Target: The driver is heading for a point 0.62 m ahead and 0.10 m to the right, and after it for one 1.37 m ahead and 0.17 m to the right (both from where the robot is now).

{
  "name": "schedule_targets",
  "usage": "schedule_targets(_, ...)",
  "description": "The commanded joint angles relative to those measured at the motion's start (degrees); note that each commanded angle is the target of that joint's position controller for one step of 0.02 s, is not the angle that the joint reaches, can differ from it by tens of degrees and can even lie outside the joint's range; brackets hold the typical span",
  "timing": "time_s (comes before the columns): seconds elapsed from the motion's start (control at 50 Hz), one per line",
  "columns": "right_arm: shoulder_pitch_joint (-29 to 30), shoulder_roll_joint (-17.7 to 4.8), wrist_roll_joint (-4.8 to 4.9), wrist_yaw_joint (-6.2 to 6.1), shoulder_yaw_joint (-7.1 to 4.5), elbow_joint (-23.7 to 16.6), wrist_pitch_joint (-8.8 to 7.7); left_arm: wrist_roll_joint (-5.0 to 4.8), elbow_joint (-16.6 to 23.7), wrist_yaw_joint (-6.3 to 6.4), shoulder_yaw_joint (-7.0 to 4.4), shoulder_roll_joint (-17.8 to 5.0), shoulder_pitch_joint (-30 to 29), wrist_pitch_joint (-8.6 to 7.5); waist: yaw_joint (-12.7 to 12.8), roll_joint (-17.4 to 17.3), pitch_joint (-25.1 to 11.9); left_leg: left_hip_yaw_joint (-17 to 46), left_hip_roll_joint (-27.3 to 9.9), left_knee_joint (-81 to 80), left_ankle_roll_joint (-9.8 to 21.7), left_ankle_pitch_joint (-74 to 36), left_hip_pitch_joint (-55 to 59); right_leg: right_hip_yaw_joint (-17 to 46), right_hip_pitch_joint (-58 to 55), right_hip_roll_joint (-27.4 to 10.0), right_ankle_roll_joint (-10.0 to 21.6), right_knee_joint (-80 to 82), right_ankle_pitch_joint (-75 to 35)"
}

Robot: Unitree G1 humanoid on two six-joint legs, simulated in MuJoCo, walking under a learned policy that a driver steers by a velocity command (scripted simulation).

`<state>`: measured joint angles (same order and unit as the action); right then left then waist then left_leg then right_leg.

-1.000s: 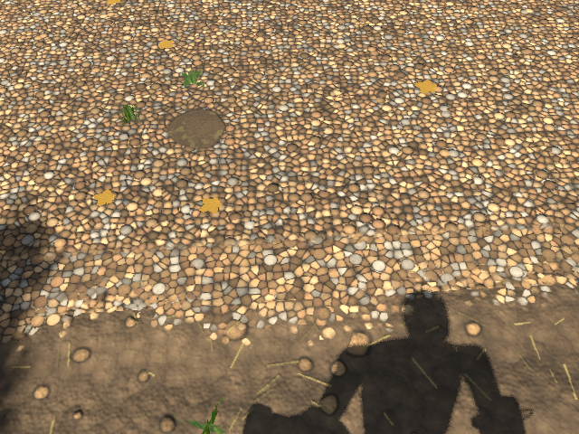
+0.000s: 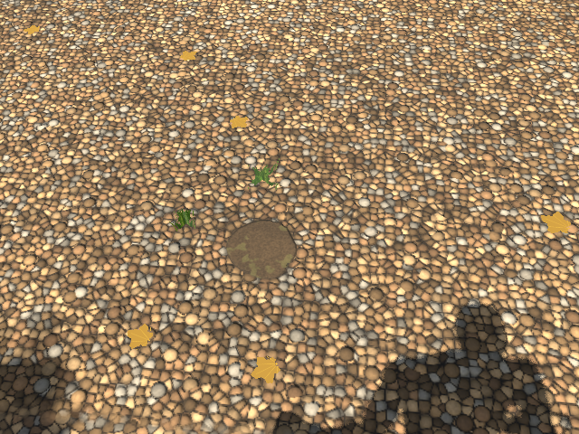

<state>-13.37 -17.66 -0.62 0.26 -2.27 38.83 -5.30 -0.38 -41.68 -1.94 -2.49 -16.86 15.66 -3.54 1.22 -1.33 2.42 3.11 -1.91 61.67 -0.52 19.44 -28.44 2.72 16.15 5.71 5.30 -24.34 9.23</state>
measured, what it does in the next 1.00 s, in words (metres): walks ahead, turning right: left foot, then right foot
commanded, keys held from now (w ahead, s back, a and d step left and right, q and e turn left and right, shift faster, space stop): w+e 0.74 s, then q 0.26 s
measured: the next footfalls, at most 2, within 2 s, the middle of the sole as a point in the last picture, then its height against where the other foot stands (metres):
left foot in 0.32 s outside the picture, level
right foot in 0.82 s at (425, 407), level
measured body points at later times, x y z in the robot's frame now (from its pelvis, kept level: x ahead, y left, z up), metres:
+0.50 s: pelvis +0.28 +0.03 +0.00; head +0.30 +0.03 +0.45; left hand +0.47 +0.27 -0.11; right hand +0.32 -0.27 -0.09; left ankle +0.32 +0.13 -0.74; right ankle +0.21 -0.09 -0.66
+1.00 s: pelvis +0.48 -0.12 +0.00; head +0.51 -0.15 +0.44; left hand +0.74 +0.03 -0.09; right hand +0.43 -0.41 -0.13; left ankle +0.52 +0.05 -0.66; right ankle +0.49 -0.22 -0.74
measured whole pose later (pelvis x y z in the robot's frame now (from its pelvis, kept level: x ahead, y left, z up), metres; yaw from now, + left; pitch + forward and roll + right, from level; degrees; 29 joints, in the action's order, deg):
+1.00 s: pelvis +0.48 -0.12 +0.00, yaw -26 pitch +1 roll +0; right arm -12.7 -18.2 1.4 -0.5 -2.6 47.4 -1.5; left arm 1.3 -38.6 -1.5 -2.0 -14.4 7.9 -2.6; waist -0.8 -1.8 4.6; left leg 2.5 -4.0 63.7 -4.0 25.9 -27.8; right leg -4.4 18.8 1.2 4.0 -25.7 8.3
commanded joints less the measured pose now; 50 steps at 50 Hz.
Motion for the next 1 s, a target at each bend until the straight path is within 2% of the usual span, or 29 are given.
schedule_targets(0.02,0.0,-5.3,-0.56,-0.51,-1.70,-4.2,-0.32,-0.10,4.1,1.07,-2.31,-8.7,-0.7,-0.71,-1.4,5.2,-3.8,0.9,-2.1,-5.5,-2.1,-3.7,-7.3,17.6,-6.4,-14.6,11.0,11.6,-12.8)
schedule_targets(0.1,8.1,-3.0,-0.37,-0.56,-0.83,-5.9,-0.40,-0.84,2.5,2.33,-2.85,-10.0,2.0,-0.09,1.1,5.5,-2.3,0.4,0.1,-20.7,-3.9,-17.8,-4.6,13.4,-2.9,-11.0,8.0,11.1,-12.6)
schedule_targets(0.18,15.0,-3.0,0.67,0.45,-0.78,-7.1,-1.35,-1.36,0.9,2.99,-3.01,-10.0,6.1,0.93,3.6,6.1,-2.1,0.8,2.8,-30.3,-3.5,-23.5,-0.3,16.4,-4.4,-11.3,6.5,8.5,-8.7)
schedule_targets(0.24,15.5,-4.7,1.06,0.90,-1.59,-7.2,-2.00,-1.36,0.6,3.27,-3.11,-9.7,6.5,1.64,2.7,7.4,-2.0,2.4,3.2,-34.7,-2.0,-19.2,1.6,21.5,-9.5,-13.0,5.4,4.5,-7.4)
schedule_targets(0.28,10.4,-6.2,1.14,0.66,-2.54,-5.9,-2.43,-1.18,1.0,3.25,-3.18,-9.2,4.8,1.95,-0.4,8.8,-3.3,1.5,3.1,-37.5,0.3,-16.8,8.8,22.7,-9.8,-12.6,4.0,0.1,-11.1)
schedule_targets(0.3,4.8,-7.8,0.57,0.24,-3.37,-4.8,-2.66,-0.93,1.6,3.01,-2.62,-7.6,4.0,1.85,-3.4,8.0,-7.5,2.2,0.9,-38.5,2.6,-17.6,18.9,20.6,-7.6,-9.9,2.3,-6.6,-13.6)
schedule_targets(0.32,-3.9,-10.8,-0.28,-0.35,-4.25,-4.2,-2.61,0.07,2.9,2.74,-1.46,-4.4,3.9,1.56,-7.0,2.5,-15.9,10.9,-8.6,-36.6,6.4,-14.4,33.9,16.1,-0.7,-6.6,0.3,-21.7,-5.8)
schedule_targets(0.34,-8.1,-14.5,-0.59,-0.14,-5.23,-2.1,-1.67,-1.26,4.3,2.67,-0.26,-0.9,12.1,1.03,-3.6,-15.8,-22.2,35.8,-21.2,-40.0,15.9,-4.9,50.9,8.4,19.4,1.3,-3.2,-38.8,23.2)
schedule_targets(0.36,-7.4,-9.5,0.82,0.18,-4.34,-2.5,-1.32,-1.88,3.1,2.82,-1.20,-6.7,11.9,0.95,-4.5,-12.0,-18.4,41.1,-22.4,-42.8,15.4,6.8,48.2,8.6,26.5,-3.9,-4.1,-46.4,23.9)
schedule_targets(0.38,-5.1,-6.1,0.83,-0.04,-3.43,-2.9,-1.04,-1.69,3.6,2.77,-2.19,-9.8,5.7,1.19,-6.1,-6.2,-10.7,32.0,-19.4,-43.9,12.8,6.1,41.2,7.8,28.1,-5.9,-4.6,-48.3,18.5)
schedule_targets(0.4,-2.6,-5.3,0.33,-0.06,-2.99,-2.9,-0.75,-1.16,4.3,2.83,-2.32,-9.3,2.5,1.41,-5.3,-2.5,-6.3,24.7,-16.8,-45.0,11.3,-0.8,34.6,6.0,26.8,-7.7,-5.2,-47.6,14.4)
schedule_targets(0.42,-1.1,-4.3,0.18,-0.04,-2.65,-2.3,-0.61,-0.63,5.1,2.63,-2.49,-8.6,0.4,1.38,-4.5,-2.4,-3.1,19.7,-14.7,-46.4,10.9,-6.8,29.8,5.6,26.3,-9.0,-5.6,-45.4,11.8)
schedule_targets(0.44,-0.4,-3.6,-0.20,-0.12,-2.33,-1.9,-0.69,-0.89,5.4,2.23,-2.55,-7.6,0.5,1.57,-3.3,-3.9,-2.1,15.4,-13.1,-47.9,10.2,-10.4,26.4,5.1,24.1,-10.4,-5.7,-44.0,10.2)
schedule_targets(0.48,0.1,-3.5,0.17,-0.04,-2.45,-0.9,-1.07,-1.40,5.9,1.82,-2.13,-5.1,0.6,2.15,-2.4,-5.5,-1.5,10.1,-12.0,-50.4,10.8,-13.8,23.3,3.4,22.7,-11.4,-6.0,-41.8,9.1)
schedule_targets(0.54,-0.1,-5.8,0.42,-0.09,-3.27,0.8,-1.35,-0.84,7.7,1.50,-1.60,-3.5,-2.7,2.48,-2.4,-3.8,-0.4,4.8,-13.0,-52.7,12.3,-19.7,22.8,2.8,25.0,-12.5,-7.1,-35.9,5.0)
schedule_targets(0.64,-0.8,-8.1,0.68,-0.40,-3.69,2.9,-0.58,-0.90,9.2,-0.11,-0.92,-2.4,-9.6,1.51,-4.6,-2.0,0.3,-5.4,-11.3,-52.6,10.1,-25.2,24.5,-0.5,21.9,-11.6,-6.0,-20.7,-9.4)
schedule_targets(0.7,-3.1,-9.7,1.49,-0.46,-4.09,4.5,0.12,-1.09,11.2,-1.04,-0.90,-2.5,-14.2,1.45,-5.7,-2.0,1.4,-8.1,-12.6,-51.7,8.9,-26.6,28.0,-2.7,20.7,-10.6,-4.4,-14.9,-9.3)
schedule_targets(0.74,-3.7,-10.8,2.11,-0.54,-4.49,5.2,0.80,-0.98,12.3,-1.50,-1.34,-3.5,-15.1,1.62,-5.0,-2.4,1.5,-9.7,-13.7,-48.8,7.8,-33.8,31.3,-4.4,19.4,-9.3,-2.6,-12.7,-4.7)
schedule_targets(0.76,-4.1,-11.3,2.42,-0.66,-4.56,5.6,1.20,-0.44,12.6,-1.50,-1.67,-3.9,-14.4,1.63,-3.9,-2.8,0.7,-10.2,-13.7,-44.8,7.5,-45.0,31.4,-5.5,15.6,-7.3,-1.4,-11.4,-1.5)
schedule_targets(0.78,-4.3,-11.9,2.66,-0.82,-4.57,6.0,1.61,0.14,11.9,-1.35,-2.49,-5.2,-10.3,1.56,-1.1,-3.3,-2.1,-10.6,-13.1,-38.3,6.7,-55.3,31.2,-6.6,8.8,-4.8,-0.1,-9.6,-0.4)
schedule_targets(0.8,-4.0,-11.1,2.75,-0.90,-4.02,6.3,1.82,0.38,9.6,-0.85,-3.80,-7.3,-1.8,1.40,3.8,-1.9,-6.6,-12.1,-11.1,-28.3,5.0,-57.5,27.6,-6.7,-4.1,-2.7,1.8,-4.5,-7.6)
schedule_targets(0.82,-5.0,-8.5,1.27,-0.87,-2.72,5.5,1.29,0.85,8.0,0.32,-4.85,-10.9,5.2,1.72,6.5,2.4,-12.4,-12.7,-8.1,-14.5,2.3,-41.2,15.8,0.8,-21.0,-8.8,3.9,-5.8,-25.1)
schedule_targets(0.84,-12.4,-1.1,-0.58,0.25,0.24,3.9,0.53,2.42,8.6,1.16,-4.44,-15.8,4.4,1.51,0.7,17.3,-22.4,-9.8,1.4,8.9,-2.0,16.5,-5.5,28.7,-40.7,-29.8,15.9,-6.1,-44.0)
schedule_targets(0.86,-10.8,-7.1,0.77,0.48,-0.94,7.3,0.19,2.04,9.5,1.22,-3.64,-11.9,7.0,1.59,6.0,8.7,-32.3,4.3,2.0,16.2,-2.0,21.3,-2.3,30.7,-39.5,-31.4,18.1,-6.1,-54.3)
schedule_targets(0.88,-6.6,-9.1,3.69,0.74,-1.75,5.8,0.39,1.92,7.9,0.77,-3.20,-10.6,4.9,1.49,5.5,8.5,-25.5,4.6,0.5,17.0,-1.9,18.1,-7.5,21.2,-34.6,-29.5,17.4,-4.4,-51.5)
schedule_targets(0.9,-3.1,-8.3,3.47,0.27,-1.41,5.1,0.63,0.95,7.1,0.61,-2.81,-8.8,1.1,1.04,3.6,5.3,-17.2,2.4,-2.4,11.5,-1.7,14.2,-9.0,14.9,-26.1,-25.4,13.5,-1.8,-44.0)
schedule_targets(0.92,-1.8,-7.5,2.59,-0.34,-1.57,5.7,1.30,0.61,6.6,0.79,-2.15,-6.3,-2.2,0.85,1.8,4.3,-12.0,1.7,-3.7,7.7,-2.2,10.9,-8.2,11.2,-19.1,-23.0,10.9,0.6,-38.2)
schedule_targets(0.96,-5.9,-6.0,2.10,-1.01,-1.69,7.6,3.78,1.45,6.1,0.62,-1.49,-4.3,-6.5,0.33,-2.3,5.5,-9.2,0.9,-3.9,4.4,-3.5,5.8,2.1,4.5,-6.4,-20.8,9.5,5.7,-36.3)
schedule_targets(1.0,-7.9,-3.9,1.62,-1.73,-1.61,8.2,5.14,2.36,5.2,0.75,-1.53,-4.0,-9.4,-0.67,-4.3,5.8,-8.3,0.4,-3.5,-0.3,-4.7,1.9,6.1,0.0,-1.6,-20.3,9.6,8.3,-36.6)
